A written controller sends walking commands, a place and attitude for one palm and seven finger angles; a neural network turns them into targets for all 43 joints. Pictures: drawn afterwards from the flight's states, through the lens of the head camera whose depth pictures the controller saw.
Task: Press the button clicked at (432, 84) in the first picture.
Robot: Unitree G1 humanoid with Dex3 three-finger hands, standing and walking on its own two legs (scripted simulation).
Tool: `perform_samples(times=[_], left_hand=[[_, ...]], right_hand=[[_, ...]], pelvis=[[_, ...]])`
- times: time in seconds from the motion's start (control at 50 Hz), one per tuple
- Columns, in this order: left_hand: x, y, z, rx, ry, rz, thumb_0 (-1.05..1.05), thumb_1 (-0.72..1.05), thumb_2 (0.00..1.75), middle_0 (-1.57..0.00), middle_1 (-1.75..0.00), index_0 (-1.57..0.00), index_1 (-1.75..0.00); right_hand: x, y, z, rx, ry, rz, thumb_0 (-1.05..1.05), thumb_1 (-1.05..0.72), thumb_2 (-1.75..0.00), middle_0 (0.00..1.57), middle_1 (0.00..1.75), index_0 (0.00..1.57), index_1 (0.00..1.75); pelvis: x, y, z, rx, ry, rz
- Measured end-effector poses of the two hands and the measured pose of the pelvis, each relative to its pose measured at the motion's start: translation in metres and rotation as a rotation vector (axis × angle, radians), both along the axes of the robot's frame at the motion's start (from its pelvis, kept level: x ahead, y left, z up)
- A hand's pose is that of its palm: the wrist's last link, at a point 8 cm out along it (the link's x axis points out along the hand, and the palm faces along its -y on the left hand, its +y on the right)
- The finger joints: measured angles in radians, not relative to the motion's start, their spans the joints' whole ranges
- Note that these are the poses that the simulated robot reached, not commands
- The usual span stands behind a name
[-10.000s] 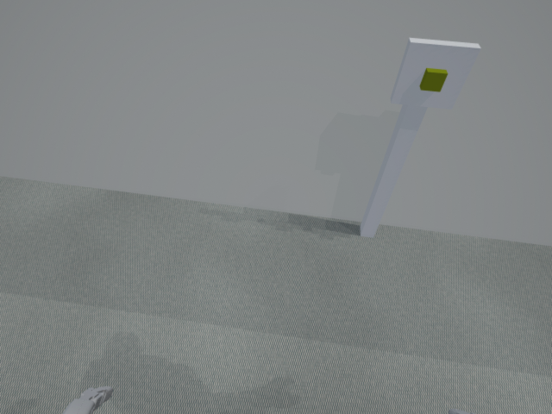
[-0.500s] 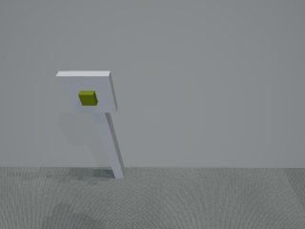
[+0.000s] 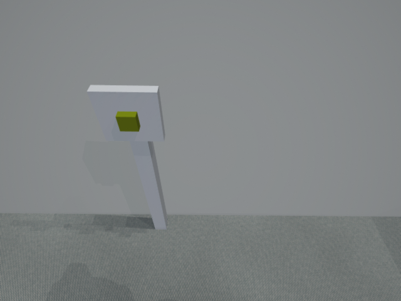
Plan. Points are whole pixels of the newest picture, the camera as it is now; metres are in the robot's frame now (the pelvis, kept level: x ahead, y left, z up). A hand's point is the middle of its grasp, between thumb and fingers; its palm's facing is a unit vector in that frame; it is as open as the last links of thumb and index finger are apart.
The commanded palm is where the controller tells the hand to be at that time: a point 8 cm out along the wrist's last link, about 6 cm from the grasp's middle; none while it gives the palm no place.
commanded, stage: look again from close up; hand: left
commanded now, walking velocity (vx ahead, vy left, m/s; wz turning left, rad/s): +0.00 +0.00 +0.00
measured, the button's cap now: (128, 120) +0.56 +0.24 +0.03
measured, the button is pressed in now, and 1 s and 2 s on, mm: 0 0 0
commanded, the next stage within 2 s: shuffle to correct the standing spot in 0.24 s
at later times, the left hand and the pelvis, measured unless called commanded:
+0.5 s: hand out of the picture +0.00 +0.18 -0.17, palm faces +0.01 -0.99 -0.17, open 7.4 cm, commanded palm none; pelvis +0.02 +0.02 +0.00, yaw +0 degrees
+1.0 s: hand out of the picture +0.07 +0.17 -0.18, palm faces +0.08 -0.98 -0.17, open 7.4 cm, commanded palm none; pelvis +0.10 +0.01 +0.00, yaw +1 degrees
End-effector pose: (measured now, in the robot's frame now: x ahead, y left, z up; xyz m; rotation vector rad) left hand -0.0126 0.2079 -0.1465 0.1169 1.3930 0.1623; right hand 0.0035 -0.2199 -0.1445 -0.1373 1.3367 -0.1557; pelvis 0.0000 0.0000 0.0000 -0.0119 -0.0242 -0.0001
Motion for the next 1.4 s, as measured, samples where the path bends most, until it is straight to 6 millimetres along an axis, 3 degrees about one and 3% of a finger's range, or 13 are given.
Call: perform_samples(times=[0.12,0.24,0.4,0.56,0.7,0.86,0.92,1.02,1.12,1.2,1.28,1.4], left_hand=[[0.013,0.026,0.005,0.023,-0.043,-0.022,0.00,0.91,0.90,-0.20,-0.30,-0.20,-0.30],[0.013,0.037,0.009,0.032,-0.023,-0.036,0.00,0.91,0.90,-0.20,-0.30,-0.20,-0.30],[0.009,0.029,0.007,0.010,0.024,-0.030,0.00,0.91,0.90,-0.20,-0.30,-0.20,-0.30],[0.016,0.011,-0.001,-0.015,0.050,-0.012,0.00,0.90,0.90,-0.20,-0.30,-0.20,-0.30],[0.023,-0.005,-0.007,-0.023,0.054,0.059,0.00,0.90,0.90,-0.20,-0.30,-0.20,-0.30],[0.010,-0.007,-0.015,-0.071,0.208,0.107,0.00,0.90,0.90,-0.20,-0.30,-0.20,-0.30],[0.028,0.001,-0.013,-0.058,0.218,0.088,0.00,0.90,0.90,-0.20,-0.30,-0.20,-0.30],[0.085,0.019,-0.002,0.000,0.092,0.051,0.00,0.90,0.90,-0.20,-0.30,-0.20,-0.30],[0.136,0.026,0.009,0.065,-0.058,0.021,0.00,0.91,0.90,-0.20,-0.30,-0.20,-0.30],[0.161,0.017,0.018,0.109,-0.151,0.001,0.00,0.91,0.90,-0.20,-0.30,-0.20,-0.30],[0.163,-0.005,0.020,0.132,-0.191,-0.034,0.00,0.91,0.90,-0.20,-0.30,-0.20,-0.30],[0.144,-0.038,0.022,0.090,-0.158,-0.033,0.00,0.91,0.90,-0.20,-0.30,-0.20,-0.30]], right_hand=[[-0.011,0.019,0.001,0.017,0.017,0.008,0.02,-0.94,-0.90,0.20,0.30,0.20,0.30],[-0.019,0.031,0.001,0.037,0.046,0.005,0.01,-0.92,-0.90,0.20,0.30,0.20,0.30],[-0.017,0.034,0.002,0.043,0.074,0.006,0.01,-0.91,-0.90,0.20,0.30,0.20,0.30],[0.001,0.020,-0.003,0.038,0.098,0.005,0.01,-0.91,-0.90,0.20,0.30,0.20,0.30],[0.043,0.003,-0.006,0.019,0.111,0.052,0.01,-0.91,-0.90,0.20,0.30,0.20,0.30],[0.143,-0.002,0.004,-0.072,-0.040,0.106,0.02,-0.93,-0.90,0.20,0.30,0.20,0.30],[0.166,0.005,0.011,-0.070,-0.098,0.092,0.01,-0.93,-0.90,0.20,0.30,0.20,0.30],[0.185,0.010,0.015,-0.044,-0.132,0.085,0.00,-0.94,-0.90,0.20,0.30,0.20,0.30],[0.185,-0.006,0.013,-0.024,-0.132,0.092,0.00,-0.94,-0.90,0.20,0.30,0.20,0.30],[0.176,-0.027,0.002,0.002,-0.121,0.085,0.00,-0.93,-0.90,0.20,0.30,0.20,0.30],[0.161,-0.050,-0.015,0.030,-0.101,0.050,0.00,-0.92,-0.90,0.20,0.30,0.20,0.30],[0.128,-0.068,-0.009,0.041,-0.026,0.022,0.01,-0.91,-0.90,0.20,0.30,0.20,0.30]], pelvis=[[-0.002,0.014,0.002,0.011,0.004,-0.006],[-0.001,0.021,0.004,0.018,0.017,-0.009],[0.007,0.021,0.005,0.021,0.023,-0.010],[0.029,0.010,-0.001,0.030,0.032,0.011],[0.059,-0.002,-0.008,0.009,0.051,0.049],[0.095,0.012,-0.012,0.004,0.028,0.037],[0.104,0.014,-0.007,0.017,0.020,0.015],[0.103,0.011,0.003,0.011,0.019,0.022],[0.095,-0.005,0.004,0.011,0.022,0.028],[0.091,-0.025,-0.001,0.027,0.024,0.030],[0.087,-0.044,-0.010,0.046,0.027,0.028],[0.082,-0.063,-0.001,0.046,0.032,0.033]])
